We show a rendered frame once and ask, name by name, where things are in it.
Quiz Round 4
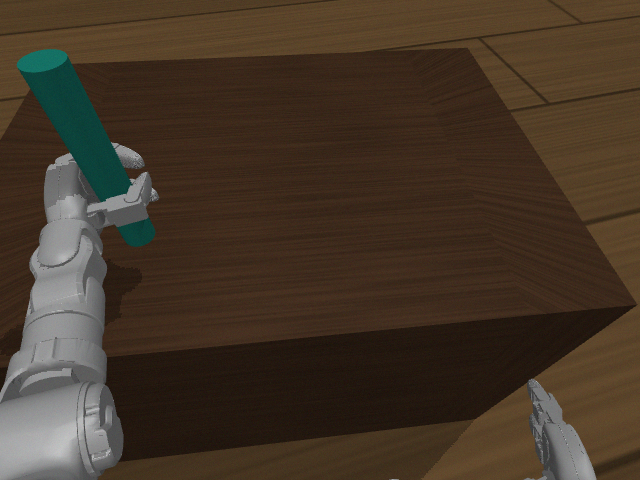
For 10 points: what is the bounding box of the left robot arm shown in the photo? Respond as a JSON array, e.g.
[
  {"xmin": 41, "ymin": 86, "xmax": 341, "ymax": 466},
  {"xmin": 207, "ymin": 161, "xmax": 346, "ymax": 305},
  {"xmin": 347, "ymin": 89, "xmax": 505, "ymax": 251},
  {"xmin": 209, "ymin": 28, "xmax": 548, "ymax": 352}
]
[{"xmin": 0, "ymin": 219, "xmax": 124, "ymax": 480}]

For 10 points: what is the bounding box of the can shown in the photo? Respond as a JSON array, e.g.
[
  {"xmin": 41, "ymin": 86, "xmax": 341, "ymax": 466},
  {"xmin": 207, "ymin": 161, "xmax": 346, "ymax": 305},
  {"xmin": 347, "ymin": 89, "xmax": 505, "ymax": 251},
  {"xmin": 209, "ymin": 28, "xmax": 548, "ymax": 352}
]
[{"xmin": 17, "ymin": 49, "xmax": 155, "ymax": 247}]

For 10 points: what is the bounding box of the left robot hand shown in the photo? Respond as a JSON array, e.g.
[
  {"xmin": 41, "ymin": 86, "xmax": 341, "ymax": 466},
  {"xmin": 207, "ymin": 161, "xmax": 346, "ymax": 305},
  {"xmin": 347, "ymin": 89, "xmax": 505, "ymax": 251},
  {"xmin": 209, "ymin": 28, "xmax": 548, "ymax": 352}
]
[{"xmin": 44, "ymin": 142, "xmax": 159, "ymax": 237}]

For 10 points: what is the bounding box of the right robot hand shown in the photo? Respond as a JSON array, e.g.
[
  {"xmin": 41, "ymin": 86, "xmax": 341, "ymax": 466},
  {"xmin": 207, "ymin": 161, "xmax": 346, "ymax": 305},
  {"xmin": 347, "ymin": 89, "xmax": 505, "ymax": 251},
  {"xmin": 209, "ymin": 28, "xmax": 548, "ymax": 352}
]
[{"xmin": 523, "ymin": 379, "xmax": 597, "ymax": 480}]

